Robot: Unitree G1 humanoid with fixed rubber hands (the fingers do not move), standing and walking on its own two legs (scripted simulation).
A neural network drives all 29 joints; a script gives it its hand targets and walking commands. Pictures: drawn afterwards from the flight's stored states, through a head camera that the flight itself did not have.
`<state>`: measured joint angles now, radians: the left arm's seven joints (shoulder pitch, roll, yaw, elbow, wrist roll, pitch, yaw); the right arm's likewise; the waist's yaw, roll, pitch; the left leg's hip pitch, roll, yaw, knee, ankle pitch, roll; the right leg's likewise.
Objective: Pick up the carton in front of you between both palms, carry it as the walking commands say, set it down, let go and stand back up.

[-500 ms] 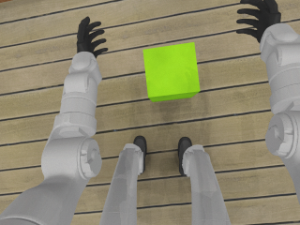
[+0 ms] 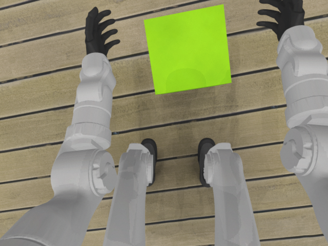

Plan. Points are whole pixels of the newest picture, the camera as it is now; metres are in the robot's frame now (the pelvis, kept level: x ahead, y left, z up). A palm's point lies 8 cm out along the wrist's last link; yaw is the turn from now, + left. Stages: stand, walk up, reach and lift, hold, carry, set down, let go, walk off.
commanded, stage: reach and lift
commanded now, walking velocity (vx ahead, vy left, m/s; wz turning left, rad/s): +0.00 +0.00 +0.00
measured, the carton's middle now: (186, 59) +0.51 -0.04 -0.42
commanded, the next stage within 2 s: none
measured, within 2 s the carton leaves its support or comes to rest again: leaves its support in 1.34 s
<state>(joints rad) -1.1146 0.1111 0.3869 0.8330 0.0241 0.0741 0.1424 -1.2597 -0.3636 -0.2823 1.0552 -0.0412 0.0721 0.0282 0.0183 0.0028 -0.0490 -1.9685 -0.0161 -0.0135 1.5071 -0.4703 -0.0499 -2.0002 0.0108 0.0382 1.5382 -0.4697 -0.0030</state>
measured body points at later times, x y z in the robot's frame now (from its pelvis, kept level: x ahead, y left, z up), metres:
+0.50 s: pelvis -0.05 +0.00 -0.16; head +0.34 -0.03 +0.06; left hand +0.50 +0.16 -0.36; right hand +0.53 -0.22 -0.36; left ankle +0.08 +0.14 -0.51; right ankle +0.07 -0.11 -0.51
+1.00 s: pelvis -0.04 +0.00 -0.17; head +0.34 -0.03 +0.06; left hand +0.52 +0.13 -0.36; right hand +0.54 -0.19 -0.36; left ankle +0.07 +0.14 -0.51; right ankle +0.07 -0.11 -0.51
